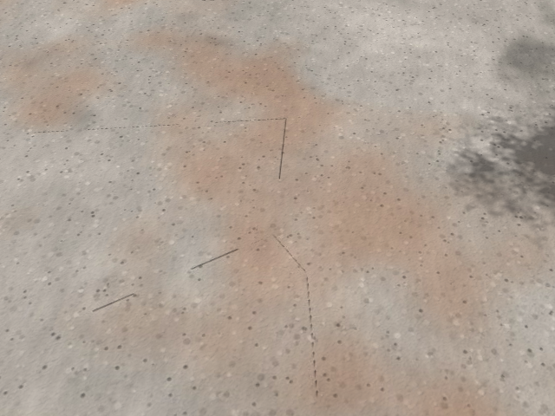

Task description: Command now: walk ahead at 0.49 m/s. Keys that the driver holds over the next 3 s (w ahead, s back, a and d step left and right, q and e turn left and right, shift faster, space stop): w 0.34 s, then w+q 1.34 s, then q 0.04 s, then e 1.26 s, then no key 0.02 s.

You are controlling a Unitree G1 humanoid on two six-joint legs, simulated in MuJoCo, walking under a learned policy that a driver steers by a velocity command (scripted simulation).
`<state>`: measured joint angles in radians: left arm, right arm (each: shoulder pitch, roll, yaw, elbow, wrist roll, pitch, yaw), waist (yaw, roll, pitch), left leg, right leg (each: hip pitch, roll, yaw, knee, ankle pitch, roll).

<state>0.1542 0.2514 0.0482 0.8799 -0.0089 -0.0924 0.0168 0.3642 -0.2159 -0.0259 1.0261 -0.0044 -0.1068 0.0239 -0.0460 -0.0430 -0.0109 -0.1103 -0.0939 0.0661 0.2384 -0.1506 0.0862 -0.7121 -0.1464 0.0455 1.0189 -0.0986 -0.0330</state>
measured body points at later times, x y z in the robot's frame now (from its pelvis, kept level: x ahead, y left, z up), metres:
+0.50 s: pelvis +0.29 -0.08 +0.00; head +0.30 -0.08 +0.45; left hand +0.32 +0.19 -0.13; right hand +0.39 -0.34 -0.14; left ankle +0.32 +0.10 -0.66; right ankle +0.30 -0.15 -0.75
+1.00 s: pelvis +0.56 +0.02 -0.01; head +0.59 +0.04 +0.44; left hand +0.59 +0.32 -0.13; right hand +0.74 -0.20 -0.13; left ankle +0.58 +0.09 -0.75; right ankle +0.54 -0.16 -0.65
